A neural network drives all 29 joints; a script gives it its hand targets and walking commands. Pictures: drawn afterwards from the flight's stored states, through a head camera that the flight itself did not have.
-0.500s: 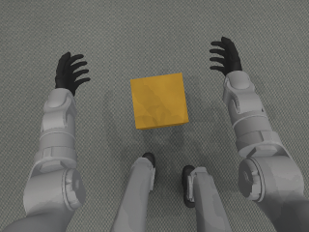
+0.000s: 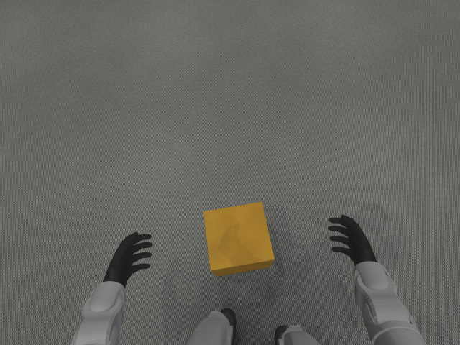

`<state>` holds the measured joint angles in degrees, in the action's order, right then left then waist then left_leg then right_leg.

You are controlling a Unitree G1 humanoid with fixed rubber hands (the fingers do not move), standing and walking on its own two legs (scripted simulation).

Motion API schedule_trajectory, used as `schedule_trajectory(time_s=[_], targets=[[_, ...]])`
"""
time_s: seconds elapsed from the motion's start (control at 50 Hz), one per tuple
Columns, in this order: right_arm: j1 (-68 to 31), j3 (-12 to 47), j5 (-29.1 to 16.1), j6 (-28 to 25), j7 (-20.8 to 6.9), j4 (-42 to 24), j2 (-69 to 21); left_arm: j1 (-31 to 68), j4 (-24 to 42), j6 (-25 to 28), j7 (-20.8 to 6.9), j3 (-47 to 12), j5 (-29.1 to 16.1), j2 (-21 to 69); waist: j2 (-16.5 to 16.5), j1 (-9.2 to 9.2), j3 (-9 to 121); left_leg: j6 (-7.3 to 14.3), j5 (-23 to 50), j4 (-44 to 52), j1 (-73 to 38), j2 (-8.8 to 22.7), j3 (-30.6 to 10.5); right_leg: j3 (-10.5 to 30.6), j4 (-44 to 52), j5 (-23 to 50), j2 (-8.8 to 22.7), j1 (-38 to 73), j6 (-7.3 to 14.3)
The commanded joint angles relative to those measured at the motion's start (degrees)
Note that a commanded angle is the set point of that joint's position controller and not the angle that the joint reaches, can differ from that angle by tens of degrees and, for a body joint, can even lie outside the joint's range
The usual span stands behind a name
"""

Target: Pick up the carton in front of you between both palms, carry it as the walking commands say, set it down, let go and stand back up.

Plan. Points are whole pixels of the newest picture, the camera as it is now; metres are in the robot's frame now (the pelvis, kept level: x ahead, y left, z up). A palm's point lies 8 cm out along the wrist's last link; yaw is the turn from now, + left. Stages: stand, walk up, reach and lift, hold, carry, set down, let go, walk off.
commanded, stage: let go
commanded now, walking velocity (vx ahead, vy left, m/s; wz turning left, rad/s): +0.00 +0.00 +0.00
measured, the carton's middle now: (238, 241) +0.40 +0.05 -0.62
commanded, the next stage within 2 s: stand in 0.72 s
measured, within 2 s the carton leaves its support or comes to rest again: neither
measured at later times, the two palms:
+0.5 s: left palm (138, 304) +0.19 +0.19 -0.04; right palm (450, 323) +0.18 -0.28 -0.04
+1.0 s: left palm (95, 317) +0.16 +0.27 -0.07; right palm out of the picture +0.16 -0.31 -0.05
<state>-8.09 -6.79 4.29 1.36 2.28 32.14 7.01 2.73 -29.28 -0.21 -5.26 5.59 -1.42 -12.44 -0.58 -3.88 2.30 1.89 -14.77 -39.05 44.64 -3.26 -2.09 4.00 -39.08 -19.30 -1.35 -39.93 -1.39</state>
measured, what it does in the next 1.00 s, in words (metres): stands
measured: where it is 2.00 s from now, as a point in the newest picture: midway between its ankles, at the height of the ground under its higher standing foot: outside the picture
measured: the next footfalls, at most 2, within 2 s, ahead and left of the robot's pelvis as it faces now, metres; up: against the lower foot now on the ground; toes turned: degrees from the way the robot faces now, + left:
none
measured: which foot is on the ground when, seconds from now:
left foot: down 0.00-1.00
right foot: down 0.00-1.00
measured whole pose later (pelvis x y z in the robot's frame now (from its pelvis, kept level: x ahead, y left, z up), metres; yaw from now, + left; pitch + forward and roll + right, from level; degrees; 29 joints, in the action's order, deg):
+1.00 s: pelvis +0.03 -0.02 +0.02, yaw -1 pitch +0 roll +0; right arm 10.4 -2.6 2.6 0.4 1.5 42.1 18.0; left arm -12.7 -36.8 -1.7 0.7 3.1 2.1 -19.6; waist 2.9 -0.3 -0.7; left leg 0.9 -16.4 -30.1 13.3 -1.6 -1.6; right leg 3.8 -28.2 -19.6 -1.8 -8.2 0.2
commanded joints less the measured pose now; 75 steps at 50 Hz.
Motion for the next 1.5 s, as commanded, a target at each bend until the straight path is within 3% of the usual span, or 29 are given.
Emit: schedule_trajectory(time_s=[0.0,0.2,0.32,0.46,0.56,0.58,0.62,0.7,0.72,0.78,0.86,0.96,1.12,1.48], targets=[[4.44,-0.3,-0.54,-2.15,-0.98,-5.78,5.48,-6.58,7.11,1.81,0.87,-0.28,-0.59,-4.35,-3.32,0.48,21.86,-3.85,28.16,5.35,-38.76,2.97,-3.09,-3.63,7.97,8.31,-1.94,5.16,1.26],[16.3,2.56,-2.93,-1.33,-3.66,-9.7,7.89,-14.14,10.12,-0.24,1.28,-2.03,-0.22,-5.13,3.82,3.41,5.13,-3.06,17.57,14.26,-40.54,0.54,0.92,-2.34,17.48,16.48,0.27,24.5,-0.07],[18.4,3.93,-4.18,2.01,-5.11,-12.01,8.57,-14.13,9.62,-3.61,1.01,-1.02,1.31,-6.23,3.6,3.65,-2.32,-2.61,11.65,15.63,-42.55,-0.47,2.29,-1.12,20.17,15.67,1.68,26.59,-0.17],[17.76,4.18,-4.57,4.47,-5.59,-13.51,8.99,-13.77,9.21,-6.19,0.81,-0.39,2.75,-6.18,2.21,2.75,-5.29,-2.55,10.81,14.81,-44.07,-0.68,2.9,-0.45,20.3,16.71,1.92,27.8,-0.05],[18.5,3.6,-3.91,5.19,-5.35,-13.72,9.31,-13.73,9.71,-6.64,0.85,-0.47,2.92,-6.13,2.77,3.33,-4.43,-2.42,12.78,14.47,-44.71,-0.51,2.66,-0.89,19.18,20.22,1.33,29.64,-0.31],[21.68,3.36,-4.83,3.65,-4.2,-9.75,9.42,-11.79,13.09,-9.68,2.41,0.43,4.3,-8.59,1.53,3.82,-1.21,-2.91,11.38,12.96,-42.29,-1.78,2.87,-0.56,17.13,25.72,1.79,33.5,-0.27],[20.3,3.83,-5.0,3.16,-3.36,-10.95,9.46,-13.42,12.06,-10.7,3.42,-0.98,3.54,-7.6,3.62,3.9,-1.64,-2.62,11.0,12.91,-40.78,-1.78,2.38,-0.34,16.08,28.2,1.76,33.19,-0.71],[18.65,4.12,-5.18,2.98,-3.26,-11.25,9.92,-13.35,12.14,-11.38,4.06,-2.04,2.43,-6.74,3.1,3.44,-2.18,-2.67,12.68,12.65,-40.18,-1.35,1.75,-1.0,15.96,25.3,1.16,31.38,-0.09],[18.84,2.18,-1.5,1.88,-1.4,-1.8,16.11,-11.5,5.76,-7.11,6.09,-0.18,2.89,-12.91,9.45,2.86,-4.65,-3.03,13.42,11.05,-33.75,4.72,-0.16,0.02,15.55,14.52,2.86,26.85,-0.01],[18.77,2.29,-1.21,-0.24,-0.57,0.96,16.84,-12.22,3.25,-3.01,6.36,-0.74,3.71,-11.53,2.96,3.78,-2.97,-2.19,6.31,12.34,-33.14,5.53,-2.22,2.69,16.28,3.38,3.52,26.19,1.22],[15.71,2.61,-1.42,-1.55,-0.68,3.5,17.05,-12.52,-0.16,-1.04,5.9,-0.78,3.63,-11.96,-0.76,3.21,-1.02,-1.34,7.78,13.92,-32.11,6.65,-4.15,2.17,14.36,8.16,3.13,28.86,1.23],[15.99,2.45,-1.74,-2.04,-0.51,6.68,18.54,-13.03,-3.59,-0.13,6.21,-0.93,3.56,-13.51,-1.38,3.75,1.02,-0.87,15.03,13.34,-35.35,7.39,-4.38,2.41,13.98,13.95,3.58,29.98,1.12],[15.25,2.62,-2.17,-2.19,-0.4,11.08,20.59,-13.73,-8.38,0.34,6.69,-1.82,3.4,-14.85,-0.57,3.82,0.61,-0.64,17.99,14.22,-36.92,8.02,-4.77,2.76,14.71,16.25,4.25,30.99,1.31],[13.0,3.49,-2.73,-2.33,-0.97,18.53,21.73,-12.25,-16.38,1.02,7.01,-3.13,3.07,-16.5,0.68,4.07,-0.88,-0.59,16.03,17.27,-38.15,8.48,-4.99,3.99,17.98,15.68,5.7,32.04,1.34]])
